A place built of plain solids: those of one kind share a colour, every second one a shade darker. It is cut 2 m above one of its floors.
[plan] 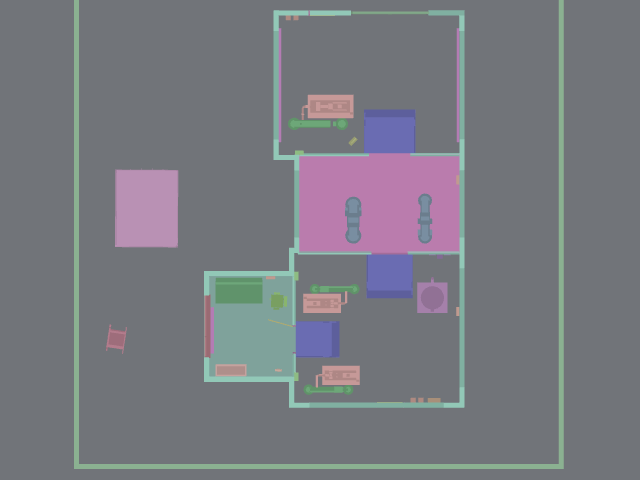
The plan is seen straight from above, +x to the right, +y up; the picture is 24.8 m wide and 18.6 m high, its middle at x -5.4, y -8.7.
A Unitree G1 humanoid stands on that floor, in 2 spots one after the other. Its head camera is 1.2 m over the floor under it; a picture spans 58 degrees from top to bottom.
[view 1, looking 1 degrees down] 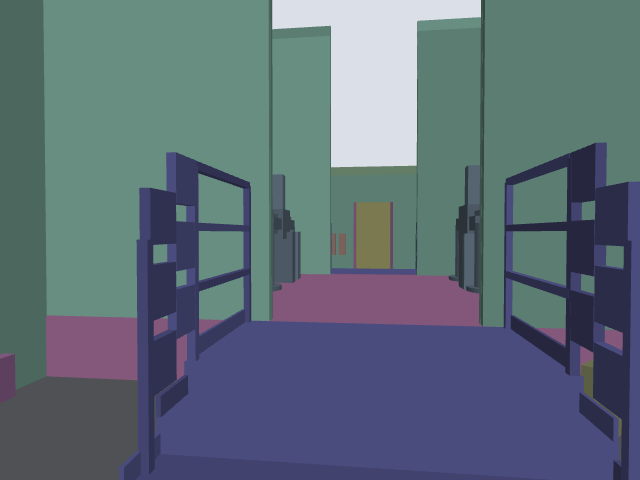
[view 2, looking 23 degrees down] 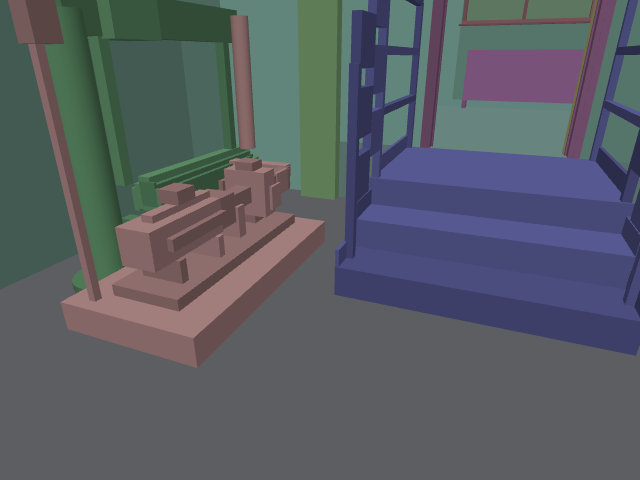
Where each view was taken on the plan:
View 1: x -2.70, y -2.05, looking -83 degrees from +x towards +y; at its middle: wall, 7.15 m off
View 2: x -2.70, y -12.55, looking -158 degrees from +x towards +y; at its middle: pump_unit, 2.96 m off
